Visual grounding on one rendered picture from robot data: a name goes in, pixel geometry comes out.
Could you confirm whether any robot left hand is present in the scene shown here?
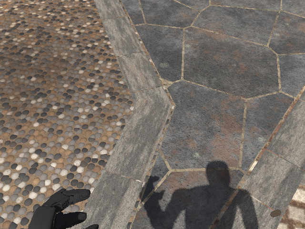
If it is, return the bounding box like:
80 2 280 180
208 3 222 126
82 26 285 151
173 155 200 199
28 188 99 229

